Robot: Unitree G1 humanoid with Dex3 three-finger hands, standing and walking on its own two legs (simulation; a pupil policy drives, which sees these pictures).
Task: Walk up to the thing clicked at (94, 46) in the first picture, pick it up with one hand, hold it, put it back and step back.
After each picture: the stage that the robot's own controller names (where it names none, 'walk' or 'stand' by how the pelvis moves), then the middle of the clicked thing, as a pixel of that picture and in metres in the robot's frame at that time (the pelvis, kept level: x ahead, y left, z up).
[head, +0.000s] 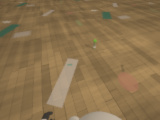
stand; (94, 44) +1.70 -0.05 -0.66
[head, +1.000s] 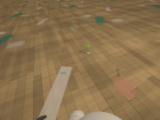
walk; (88, 50) +1.57 +0.19 -0.64
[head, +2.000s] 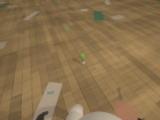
walk; (83, 59) +1.06 +0.22 -0.64
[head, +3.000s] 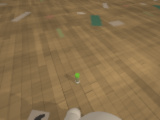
walk; (77, 79) +0.65 +0.19 -0.63
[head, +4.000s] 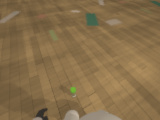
walk; (73, 92) +0.41 +0.18 -0.64
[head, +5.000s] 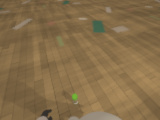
stand; (75, 99) +0.37 +0.19 -0.65
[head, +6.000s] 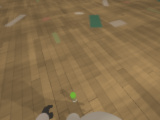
stand; (73, 97) +0.35 +0.20 -0.64
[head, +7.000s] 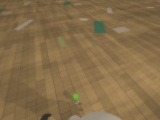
stand; (76, 99) +0.38 +0.19 -0.66
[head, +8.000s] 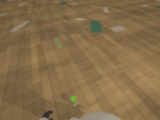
stand; (74, 101) +0.35 +0.21 -0.66
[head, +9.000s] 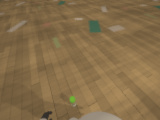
stand; (73, 102) +0.34 +0.22 -0.66
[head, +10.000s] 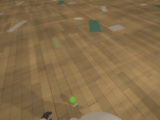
stand; (73, 102) +0.34 +0.21 -0.66
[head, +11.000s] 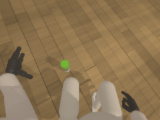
go down; (65, 67) +0.42 +0.22 -0.34
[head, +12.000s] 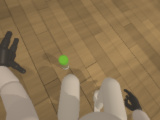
go down; (64, 63) +0.42 +0.22 -0.27
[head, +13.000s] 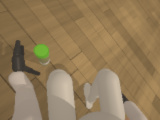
close in; (43, 57) +0.41 +0.27 -0.16
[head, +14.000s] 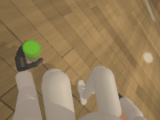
close; (32, 55) +0.41 +0.28 -0.16
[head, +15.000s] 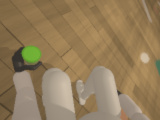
lift; (31, 58) +0.38 +0.28 -0.16
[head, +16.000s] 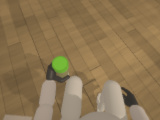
lift; (62, 71) +0.32 +0.21 -0.01
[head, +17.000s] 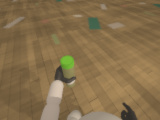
hold; (69, 73) +0.32 +0.16 +0.07
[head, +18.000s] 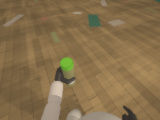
hold; (69, 74) +0.33 +0.16 +0.05
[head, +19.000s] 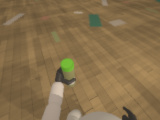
crouch; (69, 74) +0.32 +0.16 +0.05
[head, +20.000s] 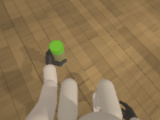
crouch; (59, 56) +0.44 +0.20 -0.04
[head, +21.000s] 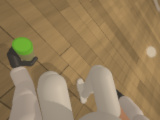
lower; (27, 54) +0.42 +0.28 -0.16
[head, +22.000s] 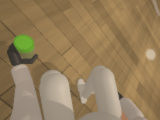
lower; (27, 52) +0.42 +0.30 -0.16
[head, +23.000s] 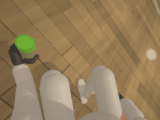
lower; (28, 52) +0.42 +0.29 -0.16
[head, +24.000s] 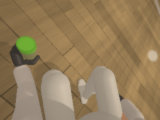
lower; (29, 53) +0.42 +0.29 -0.16
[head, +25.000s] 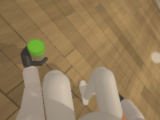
loosen; (38, 55) +0.42 +0.26 -0.15
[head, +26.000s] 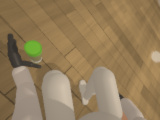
withdraw; (35, 54) +0.42 +0.27 -0.17
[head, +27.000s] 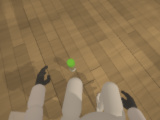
walk; (71, 66) +0.45 +0.21 -0.34
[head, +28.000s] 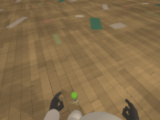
stand; (74, 98) +0.38 +0.18 -0.59
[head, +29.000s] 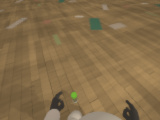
stand; (74, 98) +0.38 +0.19 -0.60
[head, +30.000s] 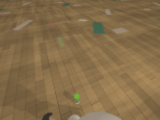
stand; (77, 99) +0.39 +0.16 -0.65
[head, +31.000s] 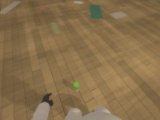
walk; (76, 87) +0.43 +0.14 -0.63
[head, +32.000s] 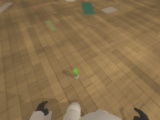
walk; (75, 74) +0.61 +0.20 -0.63
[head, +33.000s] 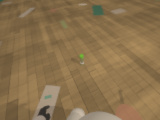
walk; (81, 60) +0.96 +0.22 -0.63
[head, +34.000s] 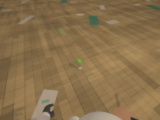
stand; (79, 65) +0.99 +0.22 -0.65
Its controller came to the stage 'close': yes
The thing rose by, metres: 0.69
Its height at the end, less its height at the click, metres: +0.00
